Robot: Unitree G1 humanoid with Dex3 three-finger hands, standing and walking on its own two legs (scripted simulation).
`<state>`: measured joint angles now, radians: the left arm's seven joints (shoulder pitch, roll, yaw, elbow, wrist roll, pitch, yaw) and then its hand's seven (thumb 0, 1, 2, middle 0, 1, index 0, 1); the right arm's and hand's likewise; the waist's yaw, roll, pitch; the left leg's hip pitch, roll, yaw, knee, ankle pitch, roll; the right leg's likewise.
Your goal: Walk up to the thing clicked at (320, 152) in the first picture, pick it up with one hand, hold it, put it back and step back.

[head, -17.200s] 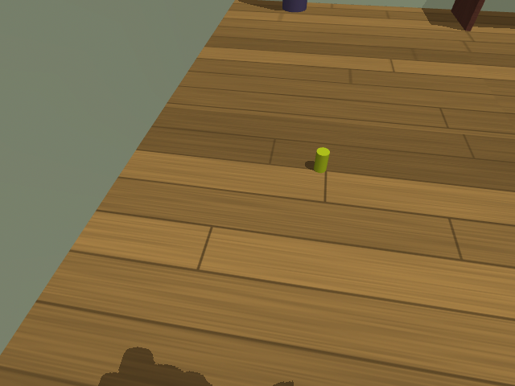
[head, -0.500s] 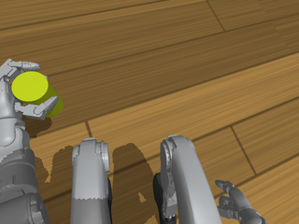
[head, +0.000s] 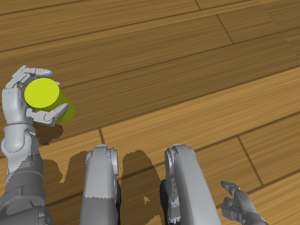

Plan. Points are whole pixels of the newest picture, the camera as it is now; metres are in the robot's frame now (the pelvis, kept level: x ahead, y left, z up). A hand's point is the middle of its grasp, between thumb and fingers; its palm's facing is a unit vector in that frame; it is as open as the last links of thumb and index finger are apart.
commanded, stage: lift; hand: left
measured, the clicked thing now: (53, 103) +0.42 +0.26 -0.03
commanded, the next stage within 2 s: hold in 1.84 s
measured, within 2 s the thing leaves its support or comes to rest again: neither
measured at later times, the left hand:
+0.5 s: hand out of the picture +0.38 +0.24 +0.18, palm faces +0.20 -0.98 -0.04, open 10.0 cm
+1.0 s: hand out of the picture +0.37 +0.23 +0.29, palm faces +0.20 -0.98 -0.04, open 10.0 cm
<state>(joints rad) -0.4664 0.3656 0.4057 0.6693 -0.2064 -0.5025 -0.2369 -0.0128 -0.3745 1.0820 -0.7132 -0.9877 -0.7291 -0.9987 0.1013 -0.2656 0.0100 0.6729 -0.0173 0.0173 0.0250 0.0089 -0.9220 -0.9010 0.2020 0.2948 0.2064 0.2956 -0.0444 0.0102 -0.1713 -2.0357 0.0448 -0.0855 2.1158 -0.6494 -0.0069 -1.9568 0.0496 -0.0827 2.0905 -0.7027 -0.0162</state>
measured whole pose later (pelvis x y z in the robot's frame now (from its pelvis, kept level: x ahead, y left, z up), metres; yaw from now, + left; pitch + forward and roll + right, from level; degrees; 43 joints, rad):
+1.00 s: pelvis +0.05 +0.01 +0.24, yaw +5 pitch +17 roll -3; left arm -0.12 0.23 0.18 0.33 -0.19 -0.32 -0.07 -0.01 -0.38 1.09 -0.72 -0.98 -0.74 -0.99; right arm 0.22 -0.23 0.01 0.64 0.03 -0.05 -0.02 0.01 -0.92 -0.90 0.20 0.30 0.21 0.30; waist -0.02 0.04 -0.13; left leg -1.05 0.02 -0.04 1.26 -0.50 0.00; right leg -0.97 0.02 -0.04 1.22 -0.54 0.00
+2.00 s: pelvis +0.08 +0.01 +0.30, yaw +5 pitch +9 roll -2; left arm -0.11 0.19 0.14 0.37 -0.17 -0.34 -0.05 -0.01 -0.38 1.09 -0.72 -0.98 -0.73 -0.99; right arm 0.24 -0.23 -0.01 0.65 0.01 -0.03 -0.01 0.01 -0.92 -0.90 0.20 0.30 0.20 0.30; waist -0.02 0.02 -0.07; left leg -0.67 0.02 -0.02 0.94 -0.43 0.00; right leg -0.60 0.02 -0.02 0.90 -0.45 0.00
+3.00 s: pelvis +0.07 +0.00 +0.31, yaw +6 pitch +6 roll -1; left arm -0.09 0.17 0.12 0.36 -0.17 -0.33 -0.03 -0.01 -0.38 1.09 -0.72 -0.98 -0.74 -0.98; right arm 0.23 -0.23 0.00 0.67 0.01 -0.04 -0.02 0.01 -0.92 -0.91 0.20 0.30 0.20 0.30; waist -0.01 0.02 -0.05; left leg -0.59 0.02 -0.03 0.86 -0.38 -0.01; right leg -0.53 0.02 -0.03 0.84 -0.42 -0.01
